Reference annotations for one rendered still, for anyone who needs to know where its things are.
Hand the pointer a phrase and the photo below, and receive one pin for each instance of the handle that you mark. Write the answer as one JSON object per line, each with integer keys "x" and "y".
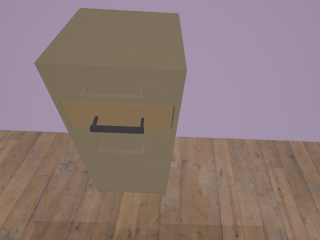
{"x": 110, "y": 97}
{"x": 116, "y": 129}
{"x": 121, "y": 152}

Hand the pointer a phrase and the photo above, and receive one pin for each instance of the drawer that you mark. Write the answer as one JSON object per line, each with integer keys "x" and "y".
{"x": 82, "y": 114}

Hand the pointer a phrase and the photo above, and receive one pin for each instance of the cabinet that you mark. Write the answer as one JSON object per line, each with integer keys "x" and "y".
{"x": 119, "y": 52}

